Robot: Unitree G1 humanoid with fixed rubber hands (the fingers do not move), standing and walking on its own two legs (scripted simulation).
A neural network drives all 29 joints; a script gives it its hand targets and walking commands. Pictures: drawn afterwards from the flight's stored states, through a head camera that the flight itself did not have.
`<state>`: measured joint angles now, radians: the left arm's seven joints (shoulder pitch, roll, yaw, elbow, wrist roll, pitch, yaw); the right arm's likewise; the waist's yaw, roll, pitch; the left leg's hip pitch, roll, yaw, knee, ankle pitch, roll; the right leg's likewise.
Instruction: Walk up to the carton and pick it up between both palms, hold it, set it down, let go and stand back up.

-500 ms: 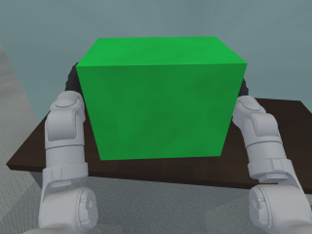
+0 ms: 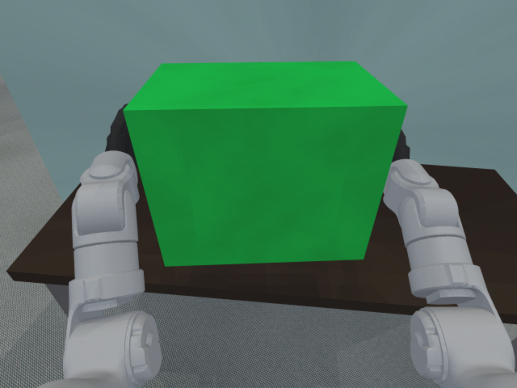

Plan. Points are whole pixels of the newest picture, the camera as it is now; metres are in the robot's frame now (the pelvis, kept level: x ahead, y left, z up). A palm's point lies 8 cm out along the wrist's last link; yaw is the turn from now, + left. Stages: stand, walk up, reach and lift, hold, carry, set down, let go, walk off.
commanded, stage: hold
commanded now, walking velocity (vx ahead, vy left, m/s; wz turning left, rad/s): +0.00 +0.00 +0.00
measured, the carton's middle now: (262, 161) +0.38 -0.01 +0.21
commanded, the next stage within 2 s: none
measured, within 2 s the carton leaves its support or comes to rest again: neither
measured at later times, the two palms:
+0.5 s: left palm (122, 155) +0.36 +0.19 +0.24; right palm (394, 162) +0.35 -0.20 +0.22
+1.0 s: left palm (124, 155) +0.36 +0.19 +0.23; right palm (393, 162) +0.36 -0.20 +0.22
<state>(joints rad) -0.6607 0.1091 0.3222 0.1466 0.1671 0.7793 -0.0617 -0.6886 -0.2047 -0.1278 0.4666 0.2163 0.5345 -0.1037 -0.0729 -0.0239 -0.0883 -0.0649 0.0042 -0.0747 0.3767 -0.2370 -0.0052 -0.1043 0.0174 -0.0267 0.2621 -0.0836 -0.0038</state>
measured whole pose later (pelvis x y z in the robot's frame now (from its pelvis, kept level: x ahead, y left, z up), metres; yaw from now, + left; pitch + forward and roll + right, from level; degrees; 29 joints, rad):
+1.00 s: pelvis +0.00 +0.00 +0.00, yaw +0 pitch -4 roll -1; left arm -0.67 0.11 0.32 0.18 0.16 0.77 -0.05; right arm -0.71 -0.22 -0.12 0.50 0.22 0.53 -0.10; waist -0.07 -0.02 -0.09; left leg -0.07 0.00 -0.07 0.38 -0.24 0.00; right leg -0.11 0.02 -0.02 0.26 -0.09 0.00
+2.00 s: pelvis +0.00 +0.00 +0.00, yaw +1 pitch -4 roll -1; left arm -0.67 0.12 0.31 0.18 0.16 0.77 -0.05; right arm -0.70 -0.22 -0.12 0.49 0.23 0.54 -0.11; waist -0.07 -0.02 -0.10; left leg -0.08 0.00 -0.08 0.38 -0.23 -0.01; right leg -0.11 0.02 -0.02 0.26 -0.09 0.00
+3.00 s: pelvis +0.00 -0.01 +0.00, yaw +1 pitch -3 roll -1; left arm -0.70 0.13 0.31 0.23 0.14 0.75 -0.05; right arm -0.73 -0.22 -0.12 0.53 0.22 0.53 -0.11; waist -0.06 -0.02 -0.12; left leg -0.10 0.01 -0.08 0.37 -0.22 -0.01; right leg -0.13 0.03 -0.01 0.27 -0.09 -0.01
